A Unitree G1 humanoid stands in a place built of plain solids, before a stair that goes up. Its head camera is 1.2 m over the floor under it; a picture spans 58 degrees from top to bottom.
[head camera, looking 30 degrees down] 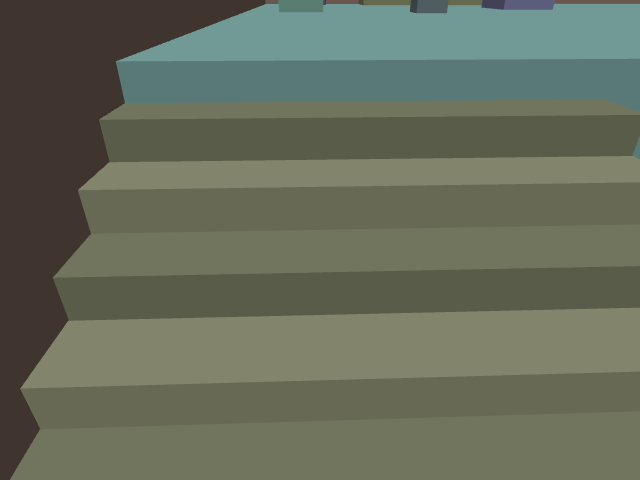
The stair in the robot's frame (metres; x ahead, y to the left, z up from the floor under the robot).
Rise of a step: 0.16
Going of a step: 0.26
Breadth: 2.02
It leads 2 degrees to the left of straight ahead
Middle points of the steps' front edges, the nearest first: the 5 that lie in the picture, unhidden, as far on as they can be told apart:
0.80 -0.24 0.32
1.07 -0.23 0.48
1.33 -0.22 0.64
1.59 -0.21 0.80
1.86 -0.21 0.96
